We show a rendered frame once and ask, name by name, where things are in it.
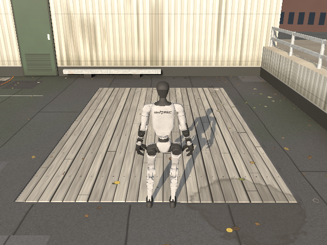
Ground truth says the robot left shin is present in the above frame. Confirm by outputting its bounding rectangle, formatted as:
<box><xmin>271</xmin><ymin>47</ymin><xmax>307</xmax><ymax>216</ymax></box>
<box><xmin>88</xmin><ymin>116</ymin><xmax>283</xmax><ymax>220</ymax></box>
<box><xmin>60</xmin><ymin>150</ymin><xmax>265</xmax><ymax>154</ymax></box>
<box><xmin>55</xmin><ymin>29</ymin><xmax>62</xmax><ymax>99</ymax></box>
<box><xmin>147</xmin><ymin>168</ymin><xmax>154</xmax><ymax>201</ymax></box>

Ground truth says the robot right upper arm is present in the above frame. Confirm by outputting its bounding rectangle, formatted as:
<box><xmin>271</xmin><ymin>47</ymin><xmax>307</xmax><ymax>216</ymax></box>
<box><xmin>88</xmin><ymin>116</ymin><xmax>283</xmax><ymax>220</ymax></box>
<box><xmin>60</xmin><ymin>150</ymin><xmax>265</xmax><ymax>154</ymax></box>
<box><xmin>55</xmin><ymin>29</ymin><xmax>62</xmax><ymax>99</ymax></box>
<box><xmin>174</xmin><ymin>103</ymin><xmax>187</xmax><ymax>131</ymax></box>

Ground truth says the right robot hand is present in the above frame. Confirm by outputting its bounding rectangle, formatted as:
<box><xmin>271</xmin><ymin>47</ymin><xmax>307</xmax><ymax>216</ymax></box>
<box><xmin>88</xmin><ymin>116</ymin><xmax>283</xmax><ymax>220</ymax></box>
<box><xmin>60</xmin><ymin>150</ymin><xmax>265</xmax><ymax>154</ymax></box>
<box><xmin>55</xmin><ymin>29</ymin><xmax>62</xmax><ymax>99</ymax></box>
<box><xmin>182</xmin><ymin>143</ymin><xmax>194</xmax><ymax>156</ymax></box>

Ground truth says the robot right foot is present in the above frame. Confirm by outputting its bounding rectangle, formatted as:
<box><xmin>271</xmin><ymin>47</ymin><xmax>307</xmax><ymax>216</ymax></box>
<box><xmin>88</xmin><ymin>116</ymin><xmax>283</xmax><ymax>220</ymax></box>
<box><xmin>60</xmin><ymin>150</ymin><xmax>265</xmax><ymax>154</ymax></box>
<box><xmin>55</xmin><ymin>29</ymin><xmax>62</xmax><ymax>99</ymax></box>
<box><xmin>169</xmin><ymin>196</ymin><xmax>176</xmax><ymax>208</ymax></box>

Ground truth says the left robot forearm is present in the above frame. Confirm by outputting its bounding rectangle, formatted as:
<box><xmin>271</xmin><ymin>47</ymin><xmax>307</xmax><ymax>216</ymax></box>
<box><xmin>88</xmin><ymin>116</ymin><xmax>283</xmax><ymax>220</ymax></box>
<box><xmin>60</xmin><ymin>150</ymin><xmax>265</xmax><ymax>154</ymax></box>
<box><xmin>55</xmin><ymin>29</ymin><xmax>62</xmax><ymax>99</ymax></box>
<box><xmin>136</xmin><ymin>124</ymin><xmax>145</xmax><ymax>145</ymax></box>

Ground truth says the left robot hand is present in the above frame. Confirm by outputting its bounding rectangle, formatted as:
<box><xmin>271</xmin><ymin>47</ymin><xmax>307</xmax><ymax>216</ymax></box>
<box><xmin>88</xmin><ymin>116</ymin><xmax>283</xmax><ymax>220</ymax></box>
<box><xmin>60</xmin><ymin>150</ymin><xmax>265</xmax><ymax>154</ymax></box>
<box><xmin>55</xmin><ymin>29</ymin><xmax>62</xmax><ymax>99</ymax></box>
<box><xmin>135</xmin><ymin>144</ymin><xmax>147</xmax><ymax>156</ymax></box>

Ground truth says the right robot forearm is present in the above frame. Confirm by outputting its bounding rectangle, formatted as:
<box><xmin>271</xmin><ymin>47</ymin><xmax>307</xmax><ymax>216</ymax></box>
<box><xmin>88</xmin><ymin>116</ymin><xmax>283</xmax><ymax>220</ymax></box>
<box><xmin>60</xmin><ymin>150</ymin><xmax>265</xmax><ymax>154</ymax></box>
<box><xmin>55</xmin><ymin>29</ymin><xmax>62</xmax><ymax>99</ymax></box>
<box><xmin>182</xmin><ymin>123</ymin><xmax>193</xmax><ymax>145</ymax></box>

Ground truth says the robot left upper arm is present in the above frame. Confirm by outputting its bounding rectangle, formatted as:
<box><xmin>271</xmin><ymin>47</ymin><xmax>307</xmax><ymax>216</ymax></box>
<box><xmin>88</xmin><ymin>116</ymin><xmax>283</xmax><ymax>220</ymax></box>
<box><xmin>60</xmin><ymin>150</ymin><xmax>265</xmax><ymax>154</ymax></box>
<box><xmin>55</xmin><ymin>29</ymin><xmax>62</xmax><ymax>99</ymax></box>
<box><xmin>140</xmin><ymin>103</ymin><xmax>152</xmax><ymax>131</ymax></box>

